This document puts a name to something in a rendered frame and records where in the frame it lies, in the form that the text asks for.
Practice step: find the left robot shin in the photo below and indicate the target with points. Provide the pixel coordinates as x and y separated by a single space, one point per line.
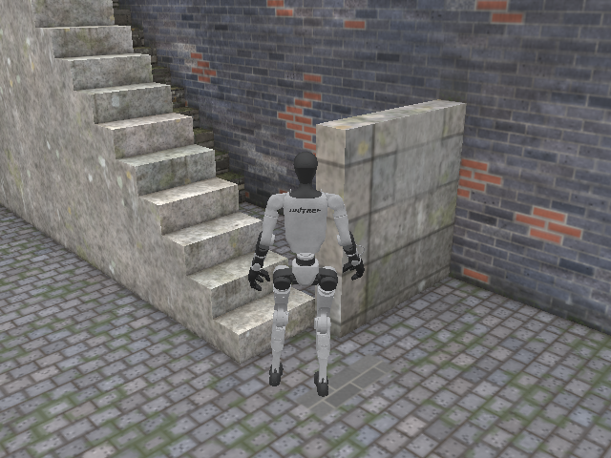
277 343

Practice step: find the right robot thigh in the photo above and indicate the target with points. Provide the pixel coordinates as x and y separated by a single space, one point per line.
326 286

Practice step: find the robot left hand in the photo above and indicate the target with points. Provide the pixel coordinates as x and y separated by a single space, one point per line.
254 275

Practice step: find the robot right hand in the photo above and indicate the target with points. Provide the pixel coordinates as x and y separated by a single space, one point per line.
359 268

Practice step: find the robot left upper arm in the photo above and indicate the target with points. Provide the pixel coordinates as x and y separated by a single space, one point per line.
274 203

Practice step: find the robot right upper arm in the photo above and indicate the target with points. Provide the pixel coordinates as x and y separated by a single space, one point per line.
335 202

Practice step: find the left robot forearm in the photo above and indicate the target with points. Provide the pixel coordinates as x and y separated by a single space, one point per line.
259 255

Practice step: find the right robot forearm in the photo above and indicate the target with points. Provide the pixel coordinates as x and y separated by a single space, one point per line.
351 252

